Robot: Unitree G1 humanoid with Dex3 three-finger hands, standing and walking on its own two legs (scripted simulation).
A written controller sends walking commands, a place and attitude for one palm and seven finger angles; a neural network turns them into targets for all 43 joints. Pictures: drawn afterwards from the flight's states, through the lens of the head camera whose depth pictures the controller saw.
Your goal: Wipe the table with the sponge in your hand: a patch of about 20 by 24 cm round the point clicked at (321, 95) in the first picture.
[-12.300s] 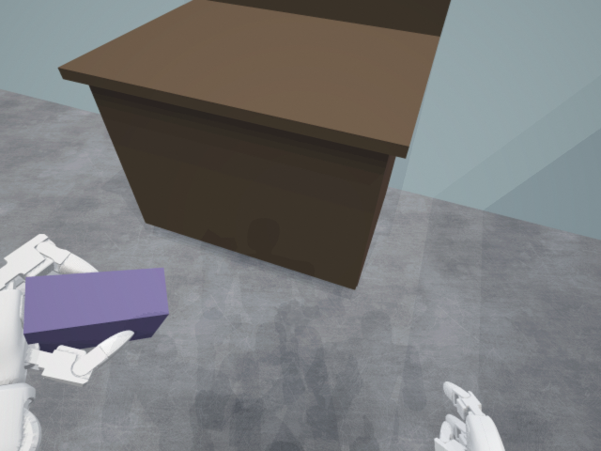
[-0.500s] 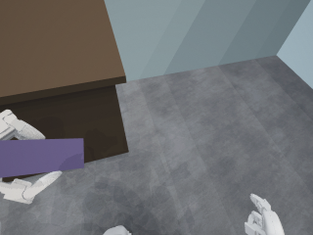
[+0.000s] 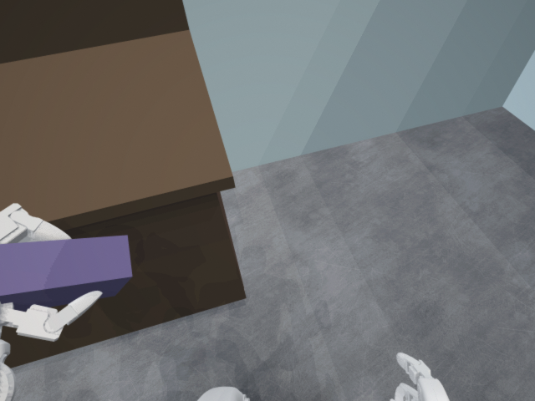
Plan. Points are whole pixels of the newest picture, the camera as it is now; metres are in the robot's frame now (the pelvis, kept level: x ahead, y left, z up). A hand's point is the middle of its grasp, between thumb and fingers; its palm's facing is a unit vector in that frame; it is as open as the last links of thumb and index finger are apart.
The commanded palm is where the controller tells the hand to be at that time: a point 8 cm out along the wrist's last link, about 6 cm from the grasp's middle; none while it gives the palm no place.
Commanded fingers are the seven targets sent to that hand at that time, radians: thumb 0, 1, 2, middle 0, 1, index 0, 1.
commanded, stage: take the last steps up to it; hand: left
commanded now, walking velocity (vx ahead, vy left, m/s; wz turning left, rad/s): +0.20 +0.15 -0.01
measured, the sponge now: (85, 272) +0.23 +0.22 +0.15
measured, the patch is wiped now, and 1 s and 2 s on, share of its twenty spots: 0.00 0.00 0.00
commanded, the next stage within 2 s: come to a stop and stand still in 0.32 s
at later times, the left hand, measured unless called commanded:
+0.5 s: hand (33, 206) +0.30 +0.31 +0.18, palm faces +0.35 -0.84 -0.42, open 9.4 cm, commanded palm +0.24 +0.35 +0.18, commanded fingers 0.00 0.10 1.30 -1.20 -1.60 -1.20 -1.60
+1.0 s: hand (51, 233) +0.26 +0.27 +0.17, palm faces +0.33 -0.84 -0.43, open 9.4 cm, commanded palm +0.21 +0.32 +0.18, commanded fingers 0.00 0.10 1.30 -1.20 -1.60 -1.20 -1.60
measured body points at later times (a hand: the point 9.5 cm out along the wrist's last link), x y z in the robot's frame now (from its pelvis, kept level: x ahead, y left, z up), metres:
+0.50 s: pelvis +0.07 +0.08 +0.00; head +0.11 +0.09 +0.45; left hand +0.27 +0.35 +0.20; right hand +0.23 -0.12 -0.09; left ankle +0.10 +0.18 -0.73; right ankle +0.05 -0.02 -0.69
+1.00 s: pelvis +0.04 +0.05 +0.00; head +0.06 +0.05 +0.45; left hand +0.24 +0.31 +0.20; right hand +0.21 -0.22 -0.08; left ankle +0.03 +0.19 -0.73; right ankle +0.08 +0.00 -0.73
